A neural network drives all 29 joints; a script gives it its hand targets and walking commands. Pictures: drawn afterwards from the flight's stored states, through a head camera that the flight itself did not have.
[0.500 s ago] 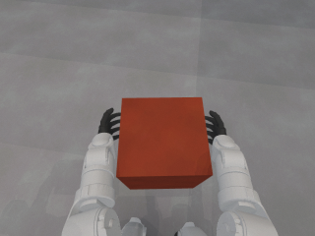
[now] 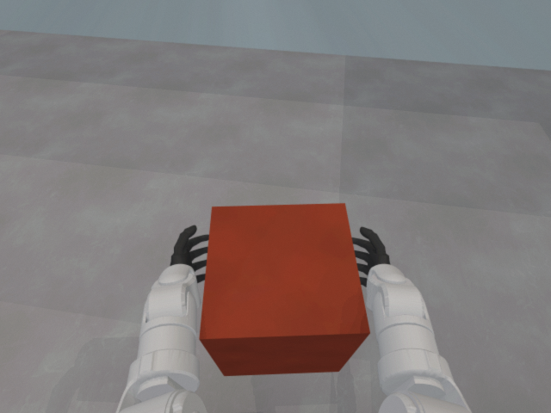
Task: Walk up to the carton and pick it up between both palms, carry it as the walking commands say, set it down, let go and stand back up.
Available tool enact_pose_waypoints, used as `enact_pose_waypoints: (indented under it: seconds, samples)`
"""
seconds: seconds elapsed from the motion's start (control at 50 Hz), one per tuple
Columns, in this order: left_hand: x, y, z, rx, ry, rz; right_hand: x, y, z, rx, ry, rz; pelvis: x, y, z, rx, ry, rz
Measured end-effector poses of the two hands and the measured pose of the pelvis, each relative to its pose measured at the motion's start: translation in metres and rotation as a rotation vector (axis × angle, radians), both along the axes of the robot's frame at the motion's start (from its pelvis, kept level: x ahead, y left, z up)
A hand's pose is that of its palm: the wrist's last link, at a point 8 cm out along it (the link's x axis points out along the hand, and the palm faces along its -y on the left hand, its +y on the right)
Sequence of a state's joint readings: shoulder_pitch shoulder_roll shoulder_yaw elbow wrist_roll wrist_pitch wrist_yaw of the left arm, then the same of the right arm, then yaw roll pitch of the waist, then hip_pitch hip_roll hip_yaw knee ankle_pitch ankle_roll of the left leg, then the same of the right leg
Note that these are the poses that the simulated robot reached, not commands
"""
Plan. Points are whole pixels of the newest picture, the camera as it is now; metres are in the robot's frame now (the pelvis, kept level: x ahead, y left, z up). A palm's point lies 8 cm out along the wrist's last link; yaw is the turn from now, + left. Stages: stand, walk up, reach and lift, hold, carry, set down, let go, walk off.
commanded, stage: reach and lift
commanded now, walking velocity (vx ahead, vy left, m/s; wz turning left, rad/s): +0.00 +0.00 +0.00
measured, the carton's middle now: (280, 295) +0.33 +0.01 -0.05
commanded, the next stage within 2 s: hold in 1.56 s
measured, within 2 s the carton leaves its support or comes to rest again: neither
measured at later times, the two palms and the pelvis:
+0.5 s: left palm (175, 262) +0.32 +0.16 +0.08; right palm (391, 265) +0.32 -0.14 +0.07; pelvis +0.00 +0.00 +0.01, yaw +0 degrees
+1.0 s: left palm (173, 264) +0.31 +0.16 +0.08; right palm (390, 266) +0.32 -0.14 +0.07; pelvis +0.00 +0.00 +0.02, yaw +0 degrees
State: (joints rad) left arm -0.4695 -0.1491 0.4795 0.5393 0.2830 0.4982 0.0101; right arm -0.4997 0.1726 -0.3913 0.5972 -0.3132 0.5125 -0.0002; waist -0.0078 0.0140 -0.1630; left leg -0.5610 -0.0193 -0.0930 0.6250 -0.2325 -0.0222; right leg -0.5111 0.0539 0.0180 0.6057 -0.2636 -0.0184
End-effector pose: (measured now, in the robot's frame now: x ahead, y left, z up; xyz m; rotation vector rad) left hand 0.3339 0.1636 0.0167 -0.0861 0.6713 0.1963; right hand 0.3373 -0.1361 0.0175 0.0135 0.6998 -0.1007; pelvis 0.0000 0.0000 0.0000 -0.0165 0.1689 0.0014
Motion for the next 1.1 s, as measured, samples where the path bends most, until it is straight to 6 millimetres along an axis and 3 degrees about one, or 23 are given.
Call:
enact_pose_waypoints:
  seconds: [0.5, 0.76, 1.1]
  samples:
    - [-0.018, -0.004, 0.06, 0.015, -0.015, -0.003, -0.019, -0.004, 0.055, 0.013, -0.02, -0.007, 0.005, -0.003, 0.015, 0.005, -0.204, 0.005]
    - [-0.026, -0.001, 0.059, 0.009, 0.004, -0.005, -0.027, -0.001, 0.057, 0.004, -0.009, -0.004, -0.002, 0.0, 0.016, 0.002, -0.231, 0.006]
    - [-0.018, -0.003, 0.062, 0.03, 0.005, -0.017, -0.018, -0.002, 0.059, 0.005, -0.013, -0.006, 0.005, 0.0, 0.018, 0.003, -0.227, 0.007]
